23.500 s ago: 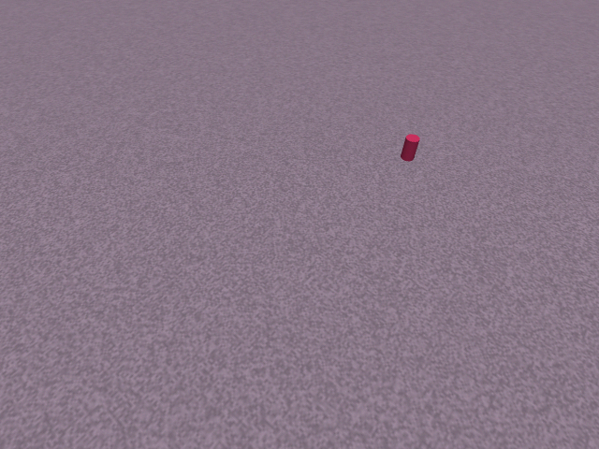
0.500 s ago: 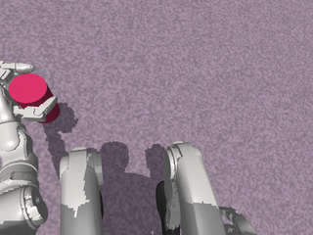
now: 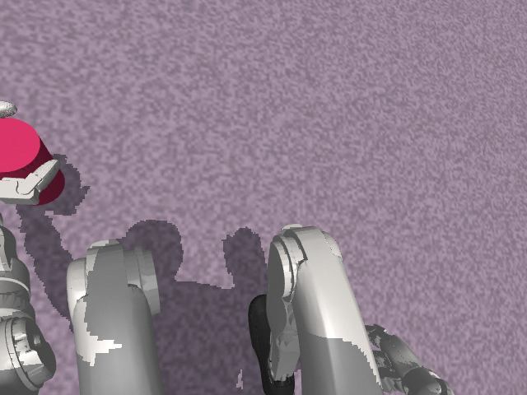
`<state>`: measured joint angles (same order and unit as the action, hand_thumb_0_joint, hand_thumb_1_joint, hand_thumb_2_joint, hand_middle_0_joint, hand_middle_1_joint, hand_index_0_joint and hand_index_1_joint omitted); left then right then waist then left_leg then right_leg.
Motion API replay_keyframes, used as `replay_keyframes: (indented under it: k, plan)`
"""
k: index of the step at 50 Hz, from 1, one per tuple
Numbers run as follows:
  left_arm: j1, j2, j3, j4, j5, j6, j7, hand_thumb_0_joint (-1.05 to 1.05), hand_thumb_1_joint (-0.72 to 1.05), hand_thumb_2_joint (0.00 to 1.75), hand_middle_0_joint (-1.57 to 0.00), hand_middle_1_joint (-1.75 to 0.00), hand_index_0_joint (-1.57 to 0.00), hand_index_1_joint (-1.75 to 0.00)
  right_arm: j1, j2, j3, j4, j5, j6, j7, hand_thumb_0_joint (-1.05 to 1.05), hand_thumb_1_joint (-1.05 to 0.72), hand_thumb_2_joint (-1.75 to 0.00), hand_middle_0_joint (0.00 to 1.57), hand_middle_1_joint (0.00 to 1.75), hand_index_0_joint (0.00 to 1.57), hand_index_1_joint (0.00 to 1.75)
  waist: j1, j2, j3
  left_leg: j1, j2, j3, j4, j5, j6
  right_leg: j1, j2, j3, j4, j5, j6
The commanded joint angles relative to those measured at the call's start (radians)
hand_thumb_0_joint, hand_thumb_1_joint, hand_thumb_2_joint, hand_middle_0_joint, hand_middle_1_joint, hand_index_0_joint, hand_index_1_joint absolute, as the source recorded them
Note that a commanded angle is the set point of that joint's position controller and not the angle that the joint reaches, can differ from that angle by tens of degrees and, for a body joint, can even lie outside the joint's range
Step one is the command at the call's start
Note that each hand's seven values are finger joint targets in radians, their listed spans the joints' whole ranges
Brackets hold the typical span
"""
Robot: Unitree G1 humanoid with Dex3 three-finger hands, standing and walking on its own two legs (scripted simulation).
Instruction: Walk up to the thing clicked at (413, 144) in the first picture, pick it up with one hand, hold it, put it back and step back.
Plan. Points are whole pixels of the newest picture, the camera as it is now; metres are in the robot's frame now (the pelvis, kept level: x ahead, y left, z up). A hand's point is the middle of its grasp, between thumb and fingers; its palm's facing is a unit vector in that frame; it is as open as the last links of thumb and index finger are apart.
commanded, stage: crouch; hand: left
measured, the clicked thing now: (23, 166) +0.44 +0.29 -0.12
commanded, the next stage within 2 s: lower in 0.06 s
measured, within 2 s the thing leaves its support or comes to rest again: rests again in 1.86 s
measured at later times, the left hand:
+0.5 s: hand (35, 170) +0.44 +0.29 -0.14, palm faces +0.35 -0.94 -0.01, open 9.8 cm
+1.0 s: hand (44, 172) +0.45 +0.29 -0.19, palm faces +0.37 -0.93 -0.02, open 9.8 cm
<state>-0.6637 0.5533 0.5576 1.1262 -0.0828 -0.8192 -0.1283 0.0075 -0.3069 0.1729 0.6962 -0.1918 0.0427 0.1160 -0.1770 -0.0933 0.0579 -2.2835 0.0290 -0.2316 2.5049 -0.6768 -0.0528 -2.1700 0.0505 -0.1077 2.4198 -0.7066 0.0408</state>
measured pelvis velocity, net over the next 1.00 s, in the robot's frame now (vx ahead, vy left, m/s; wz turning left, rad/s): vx -0.01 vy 0.02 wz -0.10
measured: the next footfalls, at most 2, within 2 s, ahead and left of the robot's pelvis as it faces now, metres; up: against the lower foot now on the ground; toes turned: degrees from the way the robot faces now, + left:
none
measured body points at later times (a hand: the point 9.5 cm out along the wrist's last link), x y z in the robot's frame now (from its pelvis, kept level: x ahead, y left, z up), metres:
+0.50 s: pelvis -0.01 +0.00 -0.02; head +0.22 +0.13 +0.34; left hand +0.42 +0.33 -0.14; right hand +0.13 -0.26 -0.09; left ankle +0.08 +0.14 -0.27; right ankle +0.10 -0.12 -0.27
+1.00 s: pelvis -0.01 +0.02 -0.03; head +0.24 +0.16 +0.31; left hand +0.43 +0.33 -0.18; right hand +0.13 -0.26 -0.07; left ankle +0.08 +0.14 -0.27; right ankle +0.10 -0.12 -0.27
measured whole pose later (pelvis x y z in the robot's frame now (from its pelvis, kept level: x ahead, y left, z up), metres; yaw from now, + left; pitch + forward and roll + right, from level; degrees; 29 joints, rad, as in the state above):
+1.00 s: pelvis -0.01 +0.02 -0.03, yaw -6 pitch +14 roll -15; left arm -0.67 0.83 0.60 1.41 -0.05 -1.03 0.00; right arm -0.15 -0.36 0.45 0.58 -0.34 0.05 0.13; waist -0.26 -0.26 0.28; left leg -2.24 0.02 -0.38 2.66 -0.70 -0.04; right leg -2.09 0.11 -0.21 2.46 -0.67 0.08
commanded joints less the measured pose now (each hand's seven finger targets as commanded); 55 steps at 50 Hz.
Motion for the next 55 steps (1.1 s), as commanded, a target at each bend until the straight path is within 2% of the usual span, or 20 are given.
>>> replay_keyframes:
  k: [1,8,10,11,13,14,16,19,21,22,24,26,29,30,33,39,43,45,50,55]
  plan:
    - [-0.249,0.221,0.011,-0.194,-0.019,-0.088,-0.004,0.00,0.30,1.24,-1.20,-1.33,-1.21,-1.33,0.110,-0.277,-0.070,-0.032,-0.015,0.000,-0.006,0.00,-0.91,-0.91,0.20,0.30,0.20,0.30,-0.015,0.361,-0.660,0.498,0.017,0.102,-0.259,0.161,0.036,0.294,0.022,-0.099,-0.211,0.238,-0.069]
    - [-0.241,0.262,0.036,-0.214,-0.025,-0.098,0.019,0.00,0.28,1.25,-1.21,-1.35,-1.22,-1.35,0.082,-0.285,-0.046,-0.055,-0.029,0.006,-0.001,0.00,-0.92,-0.91,0.20,0.30,0.20,0.30,-0.019,0.342,-0.647,0.443,0.020,0.099,-0.224,0.157,0.041,0.348,0.028,-0.100,-0.209,0.246,-0.060]
    - [-0.236,0.271,0.025,-0.182,-0.010,-0.098,0.028,0.00,0.25,1.24,-1.25,-1.40,-1.27,-1.39,0.073,-0.286,-0.037,-0.056,-0.033,0.009,-0.001,0.00,-0.92,-0.91,0.20,0.30,0.20,0.30,-0.034,0.330,-0.614,0.414,0.022,0.095,-0.219,0.132,0.043,0.338,0.030,-0.103,-0.210,0.227,-0.060]
    - [-0.234,0.233,-0.002,-0.153,-0.010,-0.100,0.029,0.00,0.24,1.26,-1.26,-1.41,-1.27,-1.40,0.063,-0.286,-0.030,-0.055,-0.035,0.008,0.002,0.00,-0.93,-0.91,0.20,0.30,0.20,0.30,-0.049,0.325,-0.578,0.416,0.023,0.087,-0.224,0.115,0.040,0.309,0.030,-0.112,-0.204,0.210,-0.062]
    - [-0.229,0.273,0.027,-0.121,-0.014,-0.108,0.041,0.00,0.22,1.24,-1.25,-1.39,-1.27,-1.38,0.053,-0.294,-0.013,-0.063,-0.041,0.009,0.001,0.00,-0.92,-0.91,0.20,0.30,0.20,0.30,-0.049,0.305,-0.566,0.397,0.024,0.084,-0.201,0.120,0.044,0.326,0.037,-0.114,-0.205,0.219,-0.059]
    - [-0.229,0.231,-0.004,-0.091,-0.022,-0.114,0.039,0.00,0.22,1.22,-1.24,-1.38,-1.26,-1.37,0.048,-0.296,-0.005,-0.068,-0.043,0.009,0.003,0.00,-0.92,-0.91,0.20,0.30,0.20,0.30,-0.071,0.277,-0.553,0.393,0.024,0.078,-0.195,0.108,0.046,0.323,0.038,-0.120,-0.210,0.213,-0.056]
    - [-0.251,0.294,0.037,-0.095,-0.024,-0.133,0.048,0.00,0.24,1.23,-1.24,-1.38,-1.26,-1.37,0.041,-0.311,0.010,-0.081,-0.050,0.009,0.003,0.00,-0.92,-0.91,0.20,0.30,0.20,0.30,-0.069,0.294,-0.560,0.415,0.026,0.067,-0.196,0.116,0.043,0.333,0.039,-0.131,-0.203,0.218,-0.055]
    - [-0.259,0.352,0.043,-0.062,-0.014,-0.163,0.046,0.00,0.26,1.20,-1.22,-1.36,-1.25,-1.34,0.014,-0.317,0.035,-0.087,-0.064,0.009,0.002,0.00,-0.92,-0.91,0.20,0.30,0.20,0.30,-0.076,0.309,-0.546,0.398,0.030,0.063,-0.180,0.092,0.044,0.344,0.045,-0.135,-0.195,0.201,-0.055]
    - [-0.263,0.357,0.041,-0.044,-0.012,-0.184,0.051,0.00,0.26,1.19,-1.21,-1.35,-1.24,-1.33,0.002,-0.320,0.053,-0.090,-0.075,0.007,0.002,0.00,-0.92,-0.91,0.20,0.30,0.20,0.30,-0.083,0.316,-0.525,0.399,0.032,0.059,-0.178,0.086,0.042,0.346,0.046,-0.142,-0.192,0.198,-0.054]
    - [-0.266,0.400,0.067,-0.052,-0.009,-0.193,0.055,0.00,0.27,1.18,-1.20,-1.34,-1.23,-1.32,-0.004,-0.329,0.058,-0.091,-0.081,0.006,0.000,0.00,-0.92,-0.91,0.20,0.30,0.20,0.30,-0.075,0.337,-0.532,0.418,0.036,0.058,-0.171,0.099,0.040,0.353,0.048,-0.140,-0.188,0.212,-0.054]
    - [-0.278,0.393,0.053,-0.039,-0.006,-0.208,0.059,0.00,0.22,1.16,-1.19,-1.32,-1.21,-1.31,-0.022,-0.336,0.072,-0.097,-0.090,0.004,0.001,0.00,-0.93,-0.91,0.20,0.30,0.20,0.30,-0.089,0.375,-0.508,0.438,0.039,0.050,-0.181,0.091,0.033,0.332,0.048,-0.150,-0.178,0.204,-0.059]
    - [-0.252,0.414,0.072,-0.013,-0.005,-0.217,0.067,0.00,0.24,1.16,-1.18,-1.31,-1.20,-1.30,-0.025,-0.348,0.080,-0.098,-0.099,0.006,0.000,0.00,-0.92,-0.91,0.20,0.30,0.20,0.30,-0.091,0.380,-0.509,0.453,0.041,0.042,-0.173,0.115,0.030,0.344,0.051,-0.158,-0.171,0.228,-0.057]
    - [-0.247,0.426,0.064,0.017,0.003,-0.229,0.076,0.00,0.21,1.15,-1.17,-1.31,-1.19,-1.29,-0.040,-0.362,0.095,-0.106,-0.109,0.007,0.002,0.00,-0.92,-0.91,0.20,0.30,0.20,0.30,-0.107,0.401,-0.473,0.458,0.044,0.030,-0.183,0.106,0.025,0.329,0.051,-0.175,-0.162,0.223,-0.059]
    - [-0.255,0.406,0.044,0.018,0.005,-0.233,0.074,0.00,0.22,1.16,-1.18,-1.32,-1.21,-1.30,-0.055,-0.367,0.098,-0.115,-0.110,0.007,0.001,0.00,-0.93,-0.91,0.20,0.30,0.20,0.30,-0.111,0.408,-0.454,0.472,0.046,0.022,-0.192,0.105,0.020,0.311,0.048,-0.184,-0.156,0.217,-0.059]
    - [-0.222,0.428,0.050,0.037,0.010,-0.240,0.079,0.00,0.21,1.16,-1.18,-1.32,-1.20,-1.30,-0.051,-0.386,0.108,-0.109,-0.121,0.009,0.004,0.00,-0.92,-0.91,0.20,0.30,0.20,0.30,-0.118,0.431,-0.462,0.512,0.052,0.008,-0.186,0.159,0.014,0.324,0.052,-0.194,-0.140,0.262,-0.058]
    - [-0.246,0.430,0.045,0.080,-0.010,-0.262,0.109,0.00,0.22,1.17,-1.17,-1.31,-1.19,-1.30,-0.070,-0.390,0.142,-0.121,-0.132,0.006,0.008,0.00,-0.92,-0.91,0.20,0.30,0.20,0.30,-0.152,0.371,-0.416,0.445,0.048,-0.006,-0.155,0.123,0.028,0.355,0.058,-0.207,-0.156,0.260,-0.047]
    - [-0.255,0.476,0.060,0.099,-0.004,-0.285,0.124,0.00,0.24,1.20,-1.20,-1.34,-1.22,-1.33,-0.086,-0.394,0.157,-0.122,-0.143,0.006,0.005,0.00,-0.91,-0.90,0.20,0.30,0.20,0.30,-0.154,0.352,-0.398,0.426,0.051,-0.010,-0.139,0.102,0.033,0.365,0.064,-0.208,-0.163,0.250,-0.042]
    - [-0.232,0.491,0.061,0.108,0.013,-0.293,0.129,0.00,0.25,1.20,-1.18,-1.33,-1.21,-1.32,-0.089,-0.396,0.163,-0.119,-0.153,0.008,0.003,0.00,-0.91,-0.90,0.20,0.30,0.20,0.30,-0.148,0.381,-0.421,0.466,0.056,-0.012,-0.137,0.142,0.028,0.380,0.067,-0.208,-0.154,0.279,-0.041]
    - [-0.232,0.536,0.068,0.130,0.028,-0.301,0.139,0.00,0.21,1.19,-1.17,-1.32,-1.20,-1.31,-0.115,-0.411,0.178,-0.130,-0.160,0.014,0.003,0.00,-0.91,-0.90,0.20,0.30,0.20,0.30,-0.156,0.418,-0.368,0.457,0.062,-0.024,-0.157,0.110,0.020,0.351,0.071,-0.227,-0.146,0.245,-0.048]
    - [-0.228,0.509,0.062,0.136,0.011,-0.315,0.149,0.00,0.23,1.19,-1.17,-1.32,-1.19,-1.31,-0.122,-0.419,0.188,-0.141,-0.167,0.011,0.006,0.00,-0.91,-0.90,0.20,0.30,0.20,0.30,-0.170,0.399,-0.379,0.468,0.063,-0.035,-0.147,0.118,0.021,0.372,0.075,-0.239,-0.148,0.264,-0.041]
